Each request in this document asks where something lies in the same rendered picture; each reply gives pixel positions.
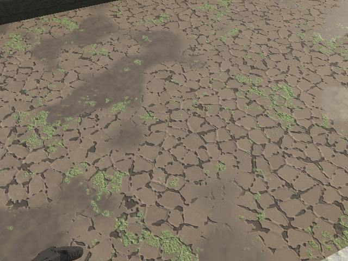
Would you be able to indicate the left robot hand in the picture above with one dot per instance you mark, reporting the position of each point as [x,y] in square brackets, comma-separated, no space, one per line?
[64,253]

